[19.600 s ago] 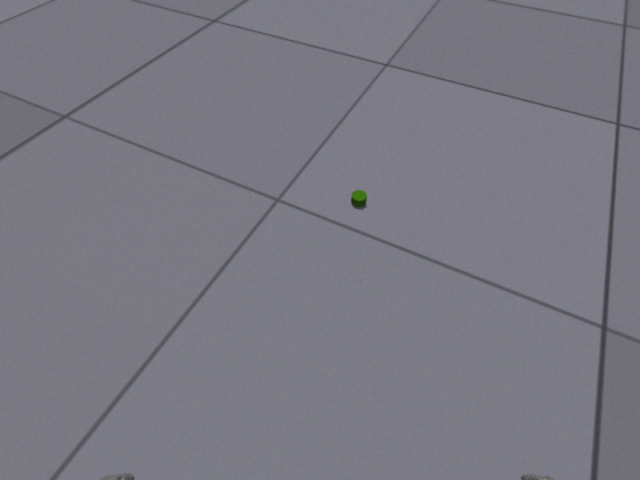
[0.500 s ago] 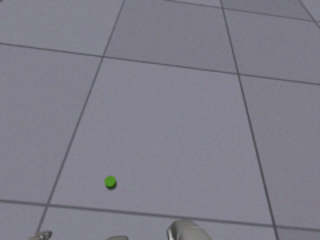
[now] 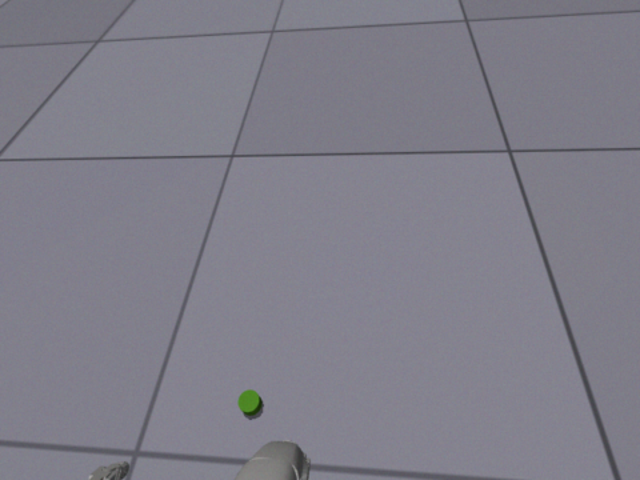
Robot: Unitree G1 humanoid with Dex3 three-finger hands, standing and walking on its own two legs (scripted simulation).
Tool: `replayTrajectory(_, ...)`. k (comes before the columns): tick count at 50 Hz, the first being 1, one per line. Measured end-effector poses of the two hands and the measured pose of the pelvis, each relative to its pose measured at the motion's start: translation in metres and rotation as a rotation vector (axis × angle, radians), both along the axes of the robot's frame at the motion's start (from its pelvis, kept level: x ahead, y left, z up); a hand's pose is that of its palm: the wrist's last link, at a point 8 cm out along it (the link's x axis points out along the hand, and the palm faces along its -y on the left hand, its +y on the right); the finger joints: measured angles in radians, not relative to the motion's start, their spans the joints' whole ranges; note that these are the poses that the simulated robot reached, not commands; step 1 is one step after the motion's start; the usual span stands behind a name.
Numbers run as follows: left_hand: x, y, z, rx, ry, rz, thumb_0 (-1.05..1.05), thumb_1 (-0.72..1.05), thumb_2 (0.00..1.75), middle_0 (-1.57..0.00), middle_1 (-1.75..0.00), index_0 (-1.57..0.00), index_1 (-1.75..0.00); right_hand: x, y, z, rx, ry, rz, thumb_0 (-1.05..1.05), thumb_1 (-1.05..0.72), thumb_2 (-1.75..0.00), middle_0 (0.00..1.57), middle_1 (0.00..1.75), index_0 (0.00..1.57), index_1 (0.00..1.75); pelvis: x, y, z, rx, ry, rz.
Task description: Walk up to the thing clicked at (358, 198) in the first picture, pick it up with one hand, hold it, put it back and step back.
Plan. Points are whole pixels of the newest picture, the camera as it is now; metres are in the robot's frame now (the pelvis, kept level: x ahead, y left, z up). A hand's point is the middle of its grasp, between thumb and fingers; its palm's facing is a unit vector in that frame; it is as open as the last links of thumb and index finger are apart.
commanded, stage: walk up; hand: left
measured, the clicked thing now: (250, 402) +0.39 +0.30 -0.76
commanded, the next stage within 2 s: stand in 1.16 s
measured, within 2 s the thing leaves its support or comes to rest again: neither
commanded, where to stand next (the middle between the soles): +0.02 +0.04 m, yaw +3 degrees
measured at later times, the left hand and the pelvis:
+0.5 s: hand out of the picture +0.06 +0.32 -0.16, palm faces +0.01 -0.90 -0.44, open 7.4 cm; pelvis -0.01 +0.03 -0.02, yaw +1 degrees
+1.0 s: hand out of the picture +0.04 +0.32 -0.16, palm faces +0.06 -0.94 -0.34, open 7.4 cm; pelvis -0.03 +0.04 -0.01, yaw +4 degrees
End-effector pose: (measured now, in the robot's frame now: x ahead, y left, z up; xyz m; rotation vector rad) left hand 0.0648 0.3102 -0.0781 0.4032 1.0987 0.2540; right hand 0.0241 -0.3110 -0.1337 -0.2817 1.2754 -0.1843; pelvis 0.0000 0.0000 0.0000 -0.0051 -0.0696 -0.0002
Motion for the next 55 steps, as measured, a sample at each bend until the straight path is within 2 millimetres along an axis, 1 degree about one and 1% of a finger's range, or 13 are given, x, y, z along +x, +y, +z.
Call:
replayTrajectory(6, 0.009, 0.003, -0.024, -0.037, 0.023, 0.035, 0.0, 0.9, 0.9, -0.21, -0.31, -0.21, -0.3, 0.03, 0.015, -0.001, -0.012, 0.019, 0.042, 0.01, -0.9, -0.9, 0.2, 0.3, 0.2, 0.3, 0.008, 0.006, -0.008, -0.013, 0.008, 0.023)
replayTrajectory(10, 0.017, 0.015, -0.048, -0.063, 0.033, 0.047, 0.0, 0.9, 0.9, -0.21, -0.31, -0.21, -0.3, 0.053, 0.025, 0.004, -0.052, -0.001, 0.077, 0.01, -0.9, -0.9, 0.2, 0.3, 0.2, 0.3, 0.01, 0.017, -0.018, -0.007, 0.025, 0.047)
replayTrajectory(12, 0.02, 0.02, -0.055, -0.072, 0.041, 0.057, 0.0, 0.9, 0.9, -0.21, -0.3, -0.21, -0.3, 0.064, 0.03, 0.011, -0.068, -0.021, 0.098, 0.01, -0.9, -0.9, 0.2, 0.3, 0.2, 0.3, 0.006, 0.022, -0.018, 0.009, 0.024, 0.044)
replayTrajectory(18, 0.015, 0.03, -0.05, -0.07, 0.063, 0.058, 0.0, 0.9, 0.9, -0.21, -0.3, -0.21, -0.3, 0.09, 0.04, 0.028, -0.091, -0.12, 0.115, 0.01, -0.9, -0.9, 0.2, 0.3, 0.2, 0.3, -0.003, 0.034, -0.01, -0.018, 0.034, 0.052)
replayTrajectory(24, -0.008, 0.044, -0.041, -0.006, 0.076, 0.053, 0.0, 0.9, 0.9, -0.21, -0.3, -0.21, -0.3, 0.102, 0.046, 0.022, -0.056, -0.211, 0.124, 0.01, -0.9, -0.9, 0.2, 0.3, 0.2, 0.3, -0.012, 0.035, -0.016, 0.001, 0.032, 0.031)
replayTrajectory(29, -0.037, 0.047, -0.032, 0.042, 0.078, 0.06, 0.0, 0.9, 0.9, -0.21, -0.3, -0.21, -0.3, 0.093, 0.05, 0.003, -0.001, -0.219, 0.1, 0.01, -0.9, -0.9, 0.2, 0.3, 0.2, 0.3, -0.022, 0.031, -0.021, -0.02, 0.007, 0.031)
replayTrajectory(33, -0.055, 0.047, -0.02, 0.042, 0.085, 0.07, 0.0, 0.9, 0.9, -0.21, -0.3, -0.21, -0.3, 0.073, 0.057, 0.0, 0.03, -0.155, 0.099, 0.01, -0.9, -0.9, 0.2, 0.3, 0.2, 0.3, -0.028, 0.034, -0.013, 0.016, 0.016, 0.025)
replayTrajectory(36, -0.059, 0.049, -0.016, 0.026, 0.082, 0.073, 0.01, 0.9, 0.9, -0.21, -0.3, -0.21, -0.3, 0.053, 0.06, -0.002, 0.032, -0.11, 0.099, 0.01, -0.9, -0.9, 0.2, 0.3, 0.2, 0.3, -0.032, 0.04, -0.009, 0.02, 0.03, 0.04)
replayTrajectory(41, -0.056, 0.06, -0.028, -0.031, 0.048, 0.078, 0.01, 0.9, 0.9, -0.21, -0.3, -0.21, -0.3, 0.022, 0.064, -0.002, -0.022, -0.033, 0.123, 0.01, -0.9, -0.9, 0.2, 0.3, 0.2, 0.3, -0.034, 0.053, -0.013, 0.024, 0.038, 0.078)
replayTrajectory(45, -0.053, 0.062, -0.041, -0.073, 0.062, 0.092, 0.0, 0.9, 0.9, -0.21, -0.3, -0.21, -0.3, 0.005, 0.065, 0.014, -0.069, -0.049, 0.107, 0.01, -0.9, -0.9, 0.2, 0.3, 0.2, 0.3, -0.03, 0.055, -0.012, 0.04, 0.025, 0.072)
replayTrajectory(48, -0.044, 0.059, -0.044, -0.099, 0.057, 0.088, 0.01, 0.9, 0.9, -0.21, -0.3, -0.21, -0.3, -0.005, 0.054, 0.03, -0.112, -0.055, 0.094, 0.01, -0.9, -0.9, 0.21, 0.3, 0.2, 0.3, -0.027, 0.049, -0.008, 0.019, 0.02, 0.08)
replayTrajectory(51, -0.032, 0.053, -0.046, -0.113, 0.038, 0.071, 0.01, 0.9, 0.9, -0.21, -0.3, -0.21, -0.3, -0.01, 0.036, 0.04, -0.155, -0.058, 0.085, 0.01, -0.9, -0.9, 0.21, 0.3, 0.2, 0.3, -0.026, 0.042, -0.007, 0.015, 0.012, 0.071)
replayTrajectory(55, -0.015, 0.038, -0.05, -0.109, 0.027, 0.046, 0.01, 0.9, 0.9, -0.21, -0.3, -0.2, -0.3, -0.009, 0.007, 0.039, -0.185, -0.051, 0.073, 0.01, -0.9, -0.9, 0.21, 0.3, 0.2, 0.3, -0.024, 0.027, -0.013, 0.019, 0.007, 0.06)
